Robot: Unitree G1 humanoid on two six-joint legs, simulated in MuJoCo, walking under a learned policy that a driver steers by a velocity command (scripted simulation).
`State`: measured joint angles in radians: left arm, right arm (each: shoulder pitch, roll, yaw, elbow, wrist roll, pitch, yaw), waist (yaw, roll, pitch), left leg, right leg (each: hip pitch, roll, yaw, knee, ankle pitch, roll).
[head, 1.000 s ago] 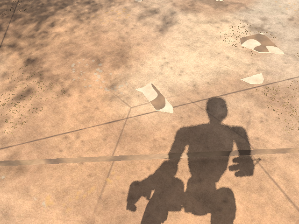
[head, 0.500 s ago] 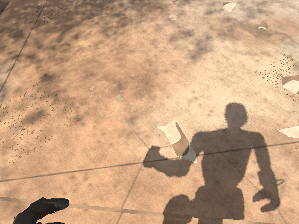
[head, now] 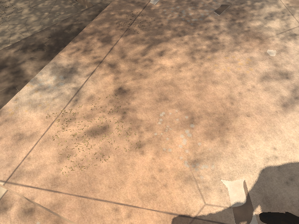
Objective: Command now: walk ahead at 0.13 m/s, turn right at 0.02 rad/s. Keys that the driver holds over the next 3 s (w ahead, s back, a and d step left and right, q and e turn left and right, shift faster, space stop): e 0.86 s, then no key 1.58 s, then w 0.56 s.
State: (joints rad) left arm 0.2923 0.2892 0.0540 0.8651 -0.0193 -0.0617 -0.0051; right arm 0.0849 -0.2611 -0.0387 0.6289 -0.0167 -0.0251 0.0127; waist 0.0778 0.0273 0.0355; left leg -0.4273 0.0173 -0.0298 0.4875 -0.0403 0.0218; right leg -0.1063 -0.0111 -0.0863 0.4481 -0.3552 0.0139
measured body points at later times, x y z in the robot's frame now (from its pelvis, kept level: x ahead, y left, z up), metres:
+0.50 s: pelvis +0.03 -0.03 +0.00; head +0.05 -0.08 +0.45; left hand +0.19 +0.22 -0.09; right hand +0.12 -0.34 -0.12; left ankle +0.06 +0.12 -0.66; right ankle +0.01 -0.12 -0.73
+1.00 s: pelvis +0.04 +0.00 +0.00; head +0.08 +0.00 +0.45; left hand +0.32 +0.17 -0.10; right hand +0.02 -0.32 -0.09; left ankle +0.10 +0.10 -0.73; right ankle -0.02 -0.10 -0.69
